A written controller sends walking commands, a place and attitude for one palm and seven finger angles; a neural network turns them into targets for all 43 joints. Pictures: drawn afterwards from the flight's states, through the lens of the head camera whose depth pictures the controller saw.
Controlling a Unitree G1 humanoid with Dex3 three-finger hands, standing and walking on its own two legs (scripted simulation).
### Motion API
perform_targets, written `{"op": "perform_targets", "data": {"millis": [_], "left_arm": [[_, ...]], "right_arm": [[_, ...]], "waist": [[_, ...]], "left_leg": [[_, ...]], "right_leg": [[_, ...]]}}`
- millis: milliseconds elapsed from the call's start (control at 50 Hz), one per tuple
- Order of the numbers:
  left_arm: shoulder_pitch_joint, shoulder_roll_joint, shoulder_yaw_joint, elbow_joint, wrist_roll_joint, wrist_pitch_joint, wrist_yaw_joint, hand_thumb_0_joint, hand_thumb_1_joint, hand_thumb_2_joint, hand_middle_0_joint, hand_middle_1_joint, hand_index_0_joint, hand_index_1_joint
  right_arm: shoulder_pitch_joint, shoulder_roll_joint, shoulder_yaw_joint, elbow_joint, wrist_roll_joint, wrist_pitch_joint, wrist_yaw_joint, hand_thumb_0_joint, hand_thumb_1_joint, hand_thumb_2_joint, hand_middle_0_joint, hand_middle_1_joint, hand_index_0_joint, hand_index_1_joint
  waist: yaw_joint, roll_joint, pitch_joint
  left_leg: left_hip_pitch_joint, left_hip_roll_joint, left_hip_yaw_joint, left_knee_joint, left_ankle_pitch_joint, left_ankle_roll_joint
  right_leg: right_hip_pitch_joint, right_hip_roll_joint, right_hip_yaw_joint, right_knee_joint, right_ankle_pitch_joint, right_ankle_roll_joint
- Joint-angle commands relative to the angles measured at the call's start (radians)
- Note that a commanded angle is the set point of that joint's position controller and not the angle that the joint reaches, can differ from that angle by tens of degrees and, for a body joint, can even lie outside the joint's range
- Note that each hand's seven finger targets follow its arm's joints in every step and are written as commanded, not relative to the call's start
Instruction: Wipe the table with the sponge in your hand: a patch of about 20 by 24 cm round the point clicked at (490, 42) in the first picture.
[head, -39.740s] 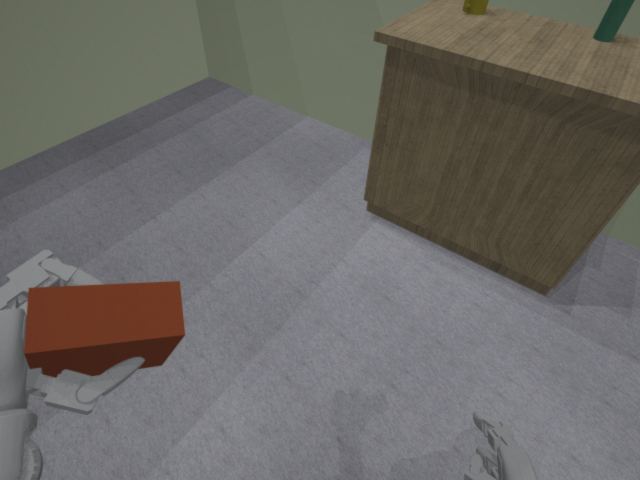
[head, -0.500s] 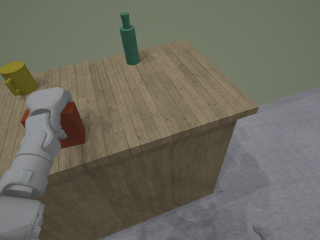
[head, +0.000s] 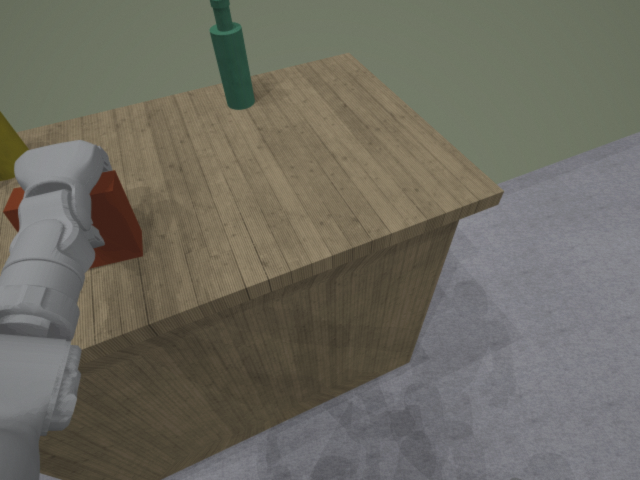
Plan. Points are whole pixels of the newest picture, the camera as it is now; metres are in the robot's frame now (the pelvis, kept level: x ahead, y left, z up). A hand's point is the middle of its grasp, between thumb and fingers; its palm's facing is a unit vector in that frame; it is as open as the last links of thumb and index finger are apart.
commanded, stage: wipe forward along the middle lane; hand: left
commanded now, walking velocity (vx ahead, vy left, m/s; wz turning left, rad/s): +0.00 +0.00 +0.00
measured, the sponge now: (88, 234) +0.41 +0.33 +0.09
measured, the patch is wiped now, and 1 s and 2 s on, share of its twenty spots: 1.00 1.00 1.00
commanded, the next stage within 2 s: slide back across to the first lane in 0.58 s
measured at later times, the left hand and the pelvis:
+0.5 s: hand (77, 183) +0.47 +0.35 +0.13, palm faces -0.10 +0.02 -1.00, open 9.6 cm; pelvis +0.02 +0.02 +0.00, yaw -1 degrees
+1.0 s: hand (62, 173) +0.48 +0.37 +0.14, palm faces -0.07 -0.02 -1.00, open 9.6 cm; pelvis +0.03 +0.03 +0.00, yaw -2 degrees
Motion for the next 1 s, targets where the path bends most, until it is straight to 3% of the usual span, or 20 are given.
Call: {"op": "perform_targets", "data": {"millis": [0, 40, 100, 160, 220, 240, 280, 340, 400, 440, 480, 500, 540, 640, 740, 800, 840, 920, 940, 980], "left_arm": [[-0.322, 0.276, 0.027, -0.025, 0.061, 0.023, 0.028, 0.0, 0.1, 1.3, -1.2, -1.6, -1.2, -1.6], [-0.333, 0.319, 0.061, -0.034, 0.069, 0.009, 0.024, 0.0, 0.1, 1.3, -1.2, -1.6, -1.2, -1.6], [-0.34, 0.276, 0.024, -0.012, 0.067, 0.004, 0.021, 0.0, 0.1, 1.3, -1.2, -1.6, -1.2, -1.6], [-0.324, 0.29, 0.045, -0.009, 0.071, -0.01, 0.023, 0.0, 0.1, 1.3, -1.2, -1.6, -1.2, -1.6], [-0.326, 0.258, 0.026, -0.018, 0.061, -0.017, 0.03, 0.0, 0.1, 1.3, -1.2, -1.6, -1.2, -1.6], [-0.343, 0.282, 0.048, -0.021, 0.068, -0.023, 0.032, 0.0, 0.1, 1.3, -1.2, -1.6, -1.2, -1.6], [-0.338, 0.253, 0.025, -0.008, 0.063, -0.018, 0.04, 0.0, 0.1, 1.3, -1.2, -1.6, -1.2, -1.6], [-0.355, 0.301, 0.063, -0.001, 0.066, -0.017, 0.046, 0.0, 0.1, 1.3, -1.2, -1.6, -1.2, -1.6], [-0.378, 0.296, 0.043, 0.031, 0.064, -0.003, 0.049, 0.0, 0.1, 1.3, -1.2, -1.6, -1.2, -1.6], [-0.424, 0.327, 0.056, 0.029, 0.075, -0.002, 0.046, 0.0, 0.1, 1.3, -1.2, -1.6, -1.2, -1.6], [-0.421, 0.303, 0.031, 0.058, 0.085, 0.007, 0.044, 0.0, 0.1, 1.3, -1.2, -1.6, -1.2, -1.6], [-0.439, 0.288, 0.013, 0.059, 0.083, 0.008, 0.042, 0.0, 0.1, 1.3, -1.2, -1.6, -1.2, -1.6], [-0.474, 0.341, 0.05, 0.062, 0.094, 0.003, 0.037, 0.0, 0.1, 1.3, -1.2, -1.6, -1.2, -1.6], [-0.523, 0.326, 0.023, 0.076, 0.106, -0.011, 0.028, 0.0, 0.1, 1.3, -1.2, -1.6, -1.2, -1.6], [-0.453, 0.368, 0.086, 0.013, 0.099, -0.042, 0.029, 0.0, 0.1, 1.3, -1.2, -1.6, -1.2, -1.6], [-0.418, 0.382, 0.1, 0.024, 0.081, -0.042, 0.035, 0.0, 0.1, 1.3, -1.2, -1.6, -1.2, -1.6], [-0.424, 0.474, 0.171, -0.022, 0.078, -0.049, 0.041, 0.0, 0.1, 1.3, -1.2, -1.6, -1.2, -1.6], [-0.383, 0.526, 0.204, -0.01, 0.083, -0.045, 0.044, 0.0, 0.1, 1.3, -1.2, -1.6, -1.2, -1.6], [-0.394, 0.556, 0.224, -0.031, 0.089, -0.049, 0.041, 0.0, 0.1, 1.3, -1.2, -1.6, -1.2, -1.6], [-0.37, 0.537, 0.2, 0.005, 0.094, -0.04, 0.032, 0.0, 0.1, 1.3, -1.2, -1.6, -1.2, -1.6]], "right_arm": [[0.007, -0.146, -0.052, -0.101, -0.003, -0.037, -0.011, 0.0, -0.9, -0.9, 0.2, 0.3, 0.2, 0.3], [0.022, -0.15, -0.056, -0.102, -0.008, -0.034, -0.012, 0.0, -0.9, -0.9, 0.2, 0.3, 0.2, 0.3], [0.034, -0.147, -0.056, -0.106, -0.006, -0.031, -0.011, 0.0, -0.9, -0.9, 0.2, 0.3, 0.2, 0.3], [0.056, -0.151, -0.062, -0.103, -0.009, -0.028, -0.008, 0.0, -0.9, -0.9, 0.2, 0.3, 0.2, 0.3], [0.061, -0.149, -0.063, -0.105, -0.008, -0.027, -0.005, 0.0, -0.9, -0.9, 0.2, 0.3, 0.2, 0.3], [0.067, -0.155, -0.067, -0.097, -0.01, -0.025, -0.004, 0.0, -0.9, -0.9, 0.2, 0.3, 0.2, 0.3], [0.074, -0.151, -0.067, -0.098, -0.008, -0.023, -0.003, 0.0, -0.9, -0.9, 0.2, 0.3, 0.2, 0.3], [0.084, -0.159, -0.07, -0.087, -0.01, -0.023, -0.001, 0.0, -0.9, -0.9, 0.2, 0.3, 0.2, 0.3], [0.09, -0.158, -0.066, -0.084, -0.007, -0.021, 0.001, 0.0, -0.9, -0.9, 0.2, 0.3, 0.2, 0.3], [0.096, -0.162, -0.068, -0.076, -0.01, -0.02, 0.0, 0.0, -0.9, -0.9, 0.2, 0.3, 0.2, 0.3], [0.107, -0.158, -0.066, -0.077, -0.01, -0.019, 0.001, 0.0, -0.9, -0.9, 0.2, 0.3, 0.2, 0.3], [0.109, -0.157, -0.064, -0.079, -0.011, -0.02, 0.003, 0.0, -0.9, -0.9, 0.2, 0.3, 0.2, 0.3], [0.121, -0.164, -0.068, -0.07, -0.016, -0.02, 0.001, 0.0, -0.9, -0.9, 0.2, 0.3, 0.2, 0.3], [0.147, -0.164, -0.069, -0.071, -0.02, -0.019, -0.001, 0.0, -0.9, -0.9, 0.2, 0.3, 0.2, 0.3], [0.154, -0.155, -0.078, -0.09, -0.025, -0.009, 0.002, 0.0, -0.9, -0.9, 0.2, 0.3, 0.2, 0.3], [0.138, -0.157, -0.075, -0.093, -0.019, -0.005, 0.002, 0.0, -0.9, -0.9, 0.2, 0.3, 0.2, 0.3], [0.123, -0.164, -0.073, -0.092, -0.02, 0.0, 0.001, 0.0, -0.9, -0.9, 0.2, 0.3, 0.2, 0.3], [0.102, -0.164, -0.069, -0.088, -0.015, 0.011, 0.004, 0.0, -0.9, -0.9, 0.2, 0.3, 0.2, 0.3], [0.091, -0.166, -0.069, -0.088, -0.015, 0.015, 0.005, 0.0, -0.9, -0.9, 0.2, 0.3, 0.2, 0.3], [0.088, -0.167, -0.067, -0.086, -0.014, 0.019, 0.005, 0.0, -0.9, -0.9, 0.2, 0.3, 0.2, 0.3]], "waist": [[-0.017, -0.083, -0.173], [-0.005, -0.07, -0.229], [-0.023, -0.074, -0.202], [-0.018, -0.073, -0.232], [-0.021, -0.081, -0.208], [-0.021, -0.081, -0.228], [-0.028, -0.081, -0.213], [-0.019, -0.083, -0.235], [-0.036, -0.096, -0.203], [-0.039, -0.068, -0.221], [-0.044, -0.048, -0.222], [-0.05, -0.054, -0.215], [-0.05, -0.045, -0.244], [-0.071, -0.04, -0.259], [-0.02, -0.006, -0.376], [-0.023, -0.036, -0.306], [0.0, -0.023, -0.33], [0.011, -0.029, -0.305], [0.02, 0.004, -0.315], [0.01, -0.003, -0.286]], "left_leg": [[-0.001, -0.04, 0.034, -0.06, -0.013, 0.04], [0.01, -0.037, 0.032, -0.056, 0.031, 0.039], [0.003, -0.035, 0.035, -0.045, 0.022, 0.04], [0.018, -0.03, 0.031, -0.035, 0.073, 0.042], [0.011, -0.03, 0.029, -0.034, 0.072, 0.04], [0.022, -0.026, 0.023, -0.035, 0.097, 0.039], [0.021, -0.026, 0.026, -0.031, 0.093, 0.04], [0.024, -0.022, 0.019, -0.032, 0.119, 0.038], [0.002, -0.025, 0.025, -0.032, 0.085, 0.04], [0.014, -0.022, 0.018, -0.033, 0.106, 0.038], [0.019, -0.021, 0.018, -0.024, 0.109, 0.036], [0.018, -0.021, 0.016, -0.024, 0.103, 0.037], [0.026, -0.016, 0.011, -0.019, 0.126, 0.036], [0.026, -0.015, 0.007, -0.001, 0.137, 0.036], [0.072, -0.012, 0.01, 0.017, 0.248, 0.033], [0.04, -0.015, 0.018, 0.003, 0.191, 0.038], [0.033, -0.02, 0.02, -0.008, 0.216, 0.041], [0.014, -0.027, 0.032, -0.027, 0.217, 0.043], [0.025, -0.027, 0.03, -0.033, 0.247, 0.04], [0.031, -0.027, 0.034, -0.037, 0.234, 0.042]], "right_leg": [[0.099, -0.009, 0.047, -0.107, 0.004, 0.01], [0.129, -0.007, 0.049, -0.096, 0.056, 0.004], [0.096, -0.006, 0.046, -0.094, 0.059, 0.008], [0.098, -0.001, 0.041, -0.078, 0.107, 0.003], [0.078, 0.001, 0.033, -0.077, 0.109, 0.002], [0.079, 0.004, 0.032, -0.074, 0.123, -0.003], [0.062, 0.005, 0.028, -0.069, 0.117, -0.001], [0.069, 0.007, 0.028, -0.066, 0.134, -0.006], [0.058, 0.005, 0.029, -0.072, 0.111, 0.001], [0.049, 0.006, 0.03, -0.069, 0.118, -0.004], [0.032, 0.009, 0.025, -0.059, 0.113, -0.005], [0.025, 0.01, 0.023, -0.061, 0.108, -0.004], [0.028, 0.01, 0.025, -0.057, 0.124, -0.008], [0.0, 0.013, 0.024, -0.045, 0.134, -0.009], [0.078, 0.015, 0.023, -0.02, 0.227, -0.016], [0.084, 0.015, 0.025, -0.042, 0.194, -0.008], [0.141, 0.01, 0.036, -0.05, 0.227, -0.011], [0.196, 0.007, 0.038, -0.064, 0.251, -0.007], [0.211, 0.005, 0.039, -0.063, 0.27, -0.013], [0.2, 0.007, 0.034, -0.072, 0.257, -0.01]]}}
